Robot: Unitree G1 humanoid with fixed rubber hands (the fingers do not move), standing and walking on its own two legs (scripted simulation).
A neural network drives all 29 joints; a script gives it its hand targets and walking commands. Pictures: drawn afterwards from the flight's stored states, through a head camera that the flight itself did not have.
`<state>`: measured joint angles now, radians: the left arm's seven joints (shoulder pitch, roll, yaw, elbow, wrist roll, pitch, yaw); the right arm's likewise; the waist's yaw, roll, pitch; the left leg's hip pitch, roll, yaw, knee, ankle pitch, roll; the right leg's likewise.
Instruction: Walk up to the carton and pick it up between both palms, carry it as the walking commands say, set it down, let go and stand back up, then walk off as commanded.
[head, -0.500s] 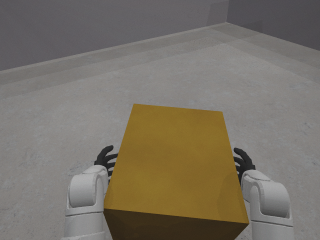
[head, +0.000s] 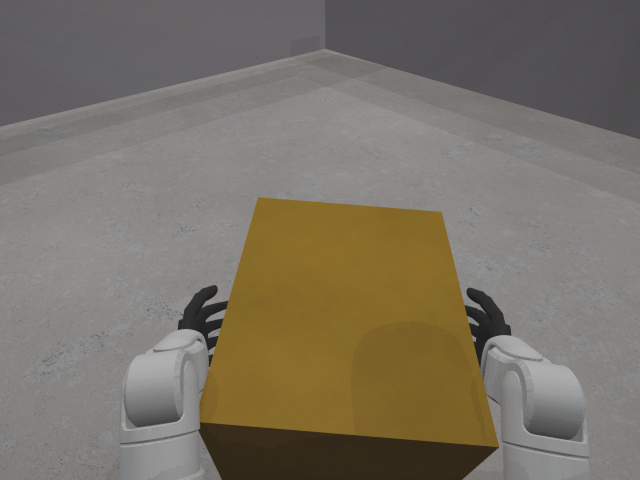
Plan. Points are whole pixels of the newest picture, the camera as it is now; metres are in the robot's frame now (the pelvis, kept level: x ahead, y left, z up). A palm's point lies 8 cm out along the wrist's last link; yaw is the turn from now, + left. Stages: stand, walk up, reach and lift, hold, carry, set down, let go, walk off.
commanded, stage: carry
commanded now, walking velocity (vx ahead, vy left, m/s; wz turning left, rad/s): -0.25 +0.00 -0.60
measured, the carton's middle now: (338, 351) +0.29 +0.02 +0.03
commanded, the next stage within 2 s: none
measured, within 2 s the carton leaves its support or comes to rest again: neither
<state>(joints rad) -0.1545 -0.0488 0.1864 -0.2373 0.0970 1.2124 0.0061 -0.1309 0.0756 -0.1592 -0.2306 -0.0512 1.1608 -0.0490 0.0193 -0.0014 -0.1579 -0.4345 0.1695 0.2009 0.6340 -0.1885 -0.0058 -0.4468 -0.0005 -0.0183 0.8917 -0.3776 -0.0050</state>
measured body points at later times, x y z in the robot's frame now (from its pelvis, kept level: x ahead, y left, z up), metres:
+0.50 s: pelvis -0.15 -0.01 +0.01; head -0.18 -0.01 +0.46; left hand +0.15 +0.09 +0.08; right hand +0.06 -0.24 +0.08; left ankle -0.11 +0.08 -0.72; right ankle -0.04 -0.12 -0.69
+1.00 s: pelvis -0.31 -0.02 +0.01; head -0.32 -0.04 +0.46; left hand +0.00 -0.01 +0.07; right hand -0.18 -0.31 +0.05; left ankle -0.25 +0.08 -0.65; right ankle -0.28 -0.14 -0.72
